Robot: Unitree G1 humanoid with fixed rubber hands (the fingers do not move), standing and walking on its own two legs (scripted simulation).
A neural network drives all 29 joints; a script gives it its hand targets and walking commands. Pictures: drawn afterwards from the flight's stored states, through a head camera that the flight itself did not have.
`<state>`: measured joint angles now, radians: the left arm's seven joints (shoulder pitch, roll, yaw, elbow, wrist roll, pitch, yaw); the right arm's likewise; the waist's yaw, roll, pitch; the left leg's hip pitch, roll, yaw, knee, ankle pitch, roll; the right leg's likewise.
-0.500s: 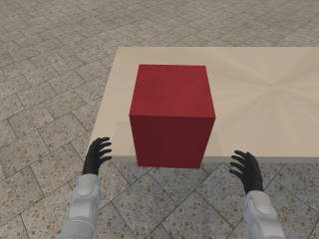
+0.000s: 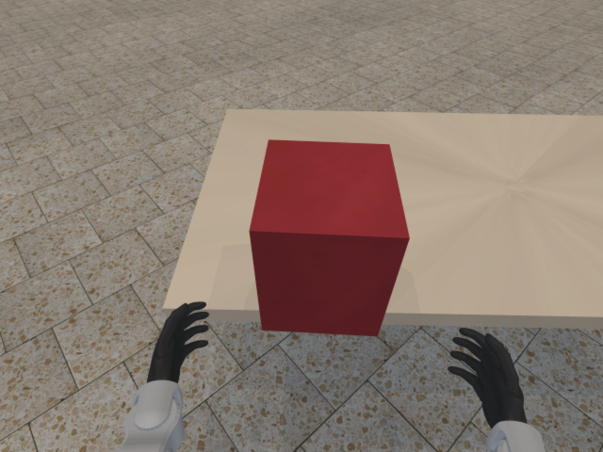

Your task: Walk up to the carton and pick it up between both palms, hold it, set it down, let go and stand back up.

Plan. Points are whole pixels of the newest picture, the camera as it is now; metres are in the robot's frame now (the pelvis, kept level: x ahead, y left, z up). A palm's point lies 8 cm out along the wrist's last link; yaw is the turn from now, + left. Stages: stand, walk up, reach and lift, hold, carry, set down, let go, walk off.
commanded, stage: set down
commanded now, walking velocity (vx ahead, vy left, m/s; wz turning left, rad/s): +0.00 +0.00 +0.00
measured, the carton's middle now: (324, 239) +0.44 -0.01 +0.02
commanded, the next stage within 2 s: none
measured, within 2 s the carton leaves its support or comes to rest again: neither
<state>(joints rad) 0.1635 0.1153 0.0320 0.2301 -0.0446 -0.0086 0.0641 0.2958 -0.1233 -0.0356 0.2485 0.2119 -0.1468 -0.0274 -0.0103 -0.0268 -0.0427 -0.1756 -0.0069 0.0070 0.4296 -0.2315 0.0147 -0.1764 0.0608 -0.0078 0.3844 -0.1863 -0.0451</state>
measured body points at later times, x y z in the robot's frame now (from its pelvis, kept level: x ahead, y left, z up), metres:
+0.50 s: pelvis +0.00 +0.00 +0.00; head -0.02 +0.02 +0.45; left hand +0.21 +0.21 -0.02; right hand +0.19 -0.21 +0.00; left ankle +0.00 +0.11 -0.74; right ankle +0.01 -0.09 -0.74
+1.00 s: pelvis +0.01 +0.00 +0.00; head +0.01 +0.02 +0.45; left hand +0.21 +0.21 -0.05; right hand +0.18 -0.22 -0.05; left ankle +0.00 +0.11 -0.74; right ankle +0.01 -0.09 -0.74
